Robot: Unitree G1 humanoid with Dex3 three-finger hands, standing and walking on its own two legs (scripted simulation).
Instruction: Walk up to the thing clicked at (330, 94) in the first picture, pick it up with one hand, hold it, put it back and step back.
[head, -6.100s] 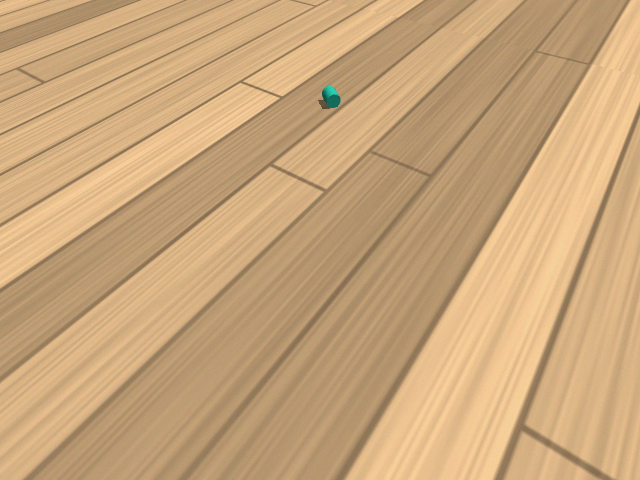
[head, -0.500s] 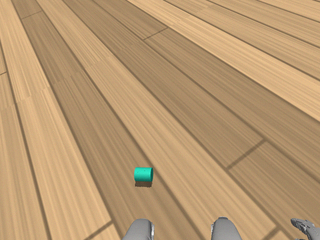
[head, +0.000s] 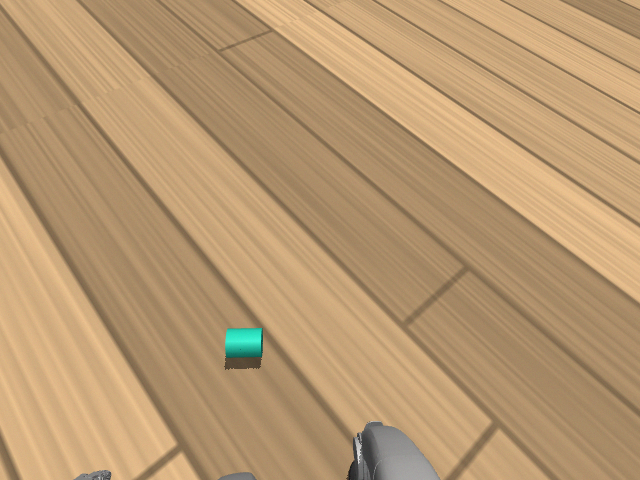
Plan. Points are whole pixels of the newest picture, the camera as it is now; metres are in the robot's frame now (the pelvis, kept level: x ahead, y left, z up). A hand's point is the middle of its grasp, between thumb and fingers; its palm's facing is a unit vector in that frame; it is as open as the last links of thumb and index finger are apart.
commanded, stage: walk up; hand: left
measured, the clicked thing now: (244, 342) +0.51 +0.17 -0.70
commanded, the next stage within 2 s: none
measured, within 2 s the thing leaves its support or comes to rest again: neither
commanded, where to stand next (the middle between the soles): +0.13 -0.06 m, yaw +0 degrees
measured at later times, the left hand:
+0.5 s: hand (147, 467) +0.16 +0.23 -0.14, palm faces -0.04 -0.92 -0.39, open 7.3 cm
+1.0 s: hand out of the picture +0.10 +0.18 -0.12, palm faces -0.03 -0.94 -0.34, open 7.4 cm
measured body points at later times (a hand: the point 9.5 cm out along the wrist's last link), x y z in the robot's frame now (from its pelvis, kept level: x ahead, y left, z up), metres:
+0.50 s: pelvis +0.02 -0.04 +0.00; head +0.07 -0.04 +0.45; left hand +0.16 +0.27 -0.11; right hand +0.11 -0.35 -0.12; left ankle +0.09 +0.09 -0.71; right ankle +0.01 -0.17 -0.68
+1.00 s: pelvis +0.00 -0.07 +0.02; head +0.01 -0.08 +0.47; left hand +0.10 +0.23 -0.10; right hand +0.09 -0.37 -0.11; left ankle +0.05 +0.08 -0.71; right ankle -0.01 -0.18 -0.71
